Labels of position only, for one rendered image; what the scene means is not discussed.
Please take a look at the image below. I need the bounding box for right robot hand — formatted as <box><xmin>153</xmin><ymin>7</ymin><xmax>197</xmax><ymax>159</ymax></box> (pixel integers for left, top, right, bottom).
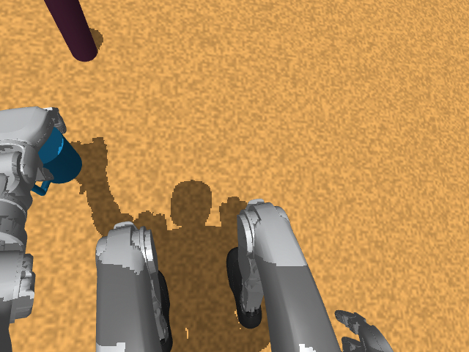
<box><xmin>335</xmin><ymin>310</ymin><xmax>394</xmax><ymax>352</ymax></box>

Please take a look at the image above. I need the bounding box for right robot foot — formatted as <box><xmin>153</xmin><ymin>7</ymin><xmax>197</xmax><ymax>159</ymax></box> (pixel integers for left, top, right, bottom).
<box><xmin>226</xmin><ymin>247</ymin><xmax>262</xmax><ymax>329</ymax></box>

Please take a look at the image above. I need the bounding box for left robot arm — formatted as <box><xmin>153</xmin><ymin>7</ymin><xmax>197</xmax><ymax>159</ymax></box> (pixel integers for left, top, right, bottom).
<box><xmin>0</xmin><ymin>140</ymin><xmax>40</xmax><ymax>352</ymax></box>

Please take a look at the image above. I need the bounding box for left robot hand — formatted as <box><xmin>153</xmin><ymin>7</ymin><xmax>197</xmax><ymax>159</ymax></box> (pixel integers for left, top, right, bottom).
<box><xmin>0</xmin><ymin>106</ymin><xmax>67</xmax><ymax>181</ymax></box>

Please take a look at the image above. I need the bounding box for left robot foot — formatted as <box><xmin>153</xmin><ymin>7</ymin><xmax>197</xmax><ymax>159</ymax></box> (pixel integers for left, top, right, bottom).
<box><xmin>158</xmin><ymin>271</ymin><xmax>173</xmax><ymax>352</ymax></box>

